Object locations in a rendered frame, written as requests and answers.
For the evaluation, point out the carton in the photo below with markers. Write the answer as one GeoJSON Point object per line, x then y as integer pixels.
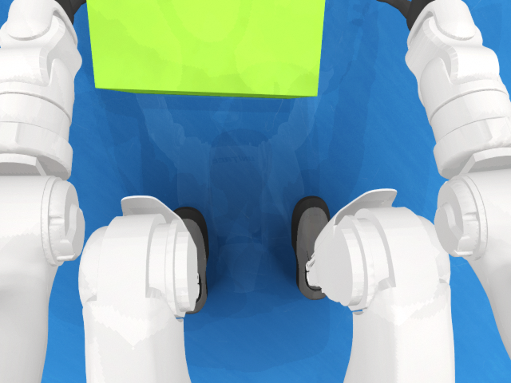
{"type": "Point", "coordinates": [220, 48]}

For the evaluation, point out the right robot hand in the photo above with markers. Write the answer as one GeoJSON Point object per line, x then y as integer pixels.
{"type": "Point", "coordinates": [409, 9]}

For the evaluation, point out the left robot hand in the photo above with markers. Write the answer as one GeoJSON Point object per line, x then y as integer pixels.
{"type": "Point", "coordinates": [71, 7]}

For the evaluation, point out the robot right upper arm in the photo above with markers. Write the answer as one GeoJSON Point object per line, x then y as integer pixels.
{"type": "Point", "coordinates": [473, 221]}

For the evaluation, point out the right robot forearm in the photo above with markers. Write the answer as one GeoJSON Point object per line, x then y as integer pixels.
{"type": "Point", "coordinates": [467, 105]}

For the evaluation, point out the robot left shin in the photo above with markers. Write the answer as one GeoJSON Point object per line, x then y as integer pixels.
{"type": "Point", "coordinates": [130, 205]}

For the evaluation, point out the robot left upper arm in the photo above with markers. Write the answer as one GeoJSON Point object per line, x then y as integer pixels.
{"type": "Point", "coordinates": [41, 226]}

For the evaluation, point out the robot shin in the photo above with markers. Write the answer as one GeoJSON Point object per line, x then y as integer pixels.
{"type": "Point", "coordinates": [319, 275]}
{"type": "Point", "coordinates": [130, 205]}

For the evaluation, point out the left robot forearm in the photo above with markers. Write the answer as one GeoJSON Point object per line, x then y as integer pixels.
{"type": "Point", "coordinates": [38, 63]}

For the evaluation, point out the robot right shin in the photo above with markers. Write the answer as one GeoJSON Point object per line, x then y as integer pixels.
{"type": "Point", "coordinates": [319, 275]}

